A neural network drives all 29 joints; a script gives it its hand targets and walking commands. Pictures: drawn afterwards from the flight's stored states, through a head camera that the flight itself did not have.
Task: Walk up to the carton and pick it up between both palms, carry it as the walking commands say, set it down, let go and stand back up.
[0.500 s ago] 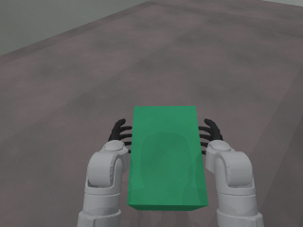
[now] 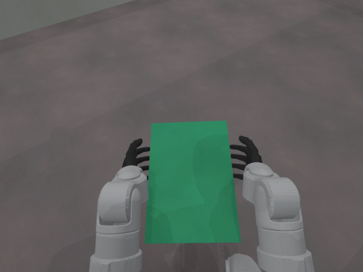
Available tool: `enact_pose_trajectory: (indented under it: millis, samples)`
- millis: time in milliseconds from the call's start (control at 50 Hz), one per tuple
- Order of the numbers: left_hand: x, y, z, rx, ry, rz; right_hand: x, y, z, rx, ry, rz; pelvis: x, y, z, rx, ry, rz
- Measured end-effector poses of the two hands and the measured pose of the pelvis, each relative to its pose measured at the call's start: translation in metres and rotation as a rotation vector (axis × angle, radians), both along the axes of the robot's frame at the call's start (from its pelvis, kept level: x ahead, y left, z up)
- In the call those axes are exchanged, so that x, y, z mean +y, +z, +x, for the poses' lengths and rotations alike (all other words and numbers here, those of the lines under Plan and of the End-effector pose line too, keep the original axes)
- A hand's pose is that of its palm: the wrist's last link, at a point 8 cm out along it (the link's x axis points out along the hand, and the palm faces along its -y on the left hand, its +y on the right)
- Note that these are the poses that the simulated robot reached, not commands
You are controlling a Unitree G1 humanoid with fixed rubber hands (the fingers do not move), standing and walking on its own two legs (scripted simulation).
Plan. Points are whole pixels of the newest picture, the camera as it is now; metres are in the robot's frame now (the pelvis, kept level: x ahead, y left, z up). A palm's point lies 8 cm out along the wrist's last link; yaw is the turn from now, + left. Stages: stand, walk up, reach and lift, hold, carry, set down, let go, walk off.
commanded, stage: carry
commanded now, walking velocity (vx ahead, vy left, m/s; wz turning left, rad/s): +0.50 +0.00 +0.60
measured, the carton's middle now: (191, 188) +0.30 -0.01 -0.02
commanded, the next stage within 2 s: none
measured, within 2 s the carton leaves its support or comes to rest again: neither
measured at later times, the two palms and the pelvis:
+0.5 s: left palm (110, 85) +0.57 +0.20 +0.08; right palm (192, 63) +0.65 -0.03 +0.08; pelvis +0.34 -0.02 +0.00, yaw +22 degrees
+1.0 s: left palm (53, 44) +0.81 +0.43 +0.07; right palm (118, 23) +0.94 +0.22 +0.07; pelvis +0.62 +0.18 -0.02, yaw +34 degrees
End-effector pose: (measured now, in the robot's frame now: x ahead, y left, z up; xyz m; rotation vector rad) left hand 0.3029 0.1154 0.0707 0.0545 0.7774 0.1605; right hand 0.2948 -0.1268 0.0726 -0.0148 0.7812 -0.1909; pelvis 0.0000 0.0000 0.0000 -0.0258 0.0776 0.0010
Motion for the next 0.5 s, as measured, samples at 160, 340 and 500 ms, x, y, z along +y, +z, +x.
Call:
enact_pose_trajectory:
  millis: [160,340,500]
  samples:
    - [0.036,0.019,0.083,-0.082,0.153,-0.041,0.036,0.027,0.116,-0.072,0.155,-0.024,-0.010,0.011,0.100,0.001,0.122,-0.040]
    - [0.050,0.014,0.201,-0.131,0.255,-0.011,0.054,0.015,0.260,-0.116,0.265,-0.010,-0.023,-0.015,0.244,0.005,0.249,-0.001]
    - [0.081,0.010,0.264,-0.017,0.373,0.026,0.095,0.008,0.357,-0.023,0.396,0.028,-0.021,0.002,0.337,-0.001,0.382,0.009]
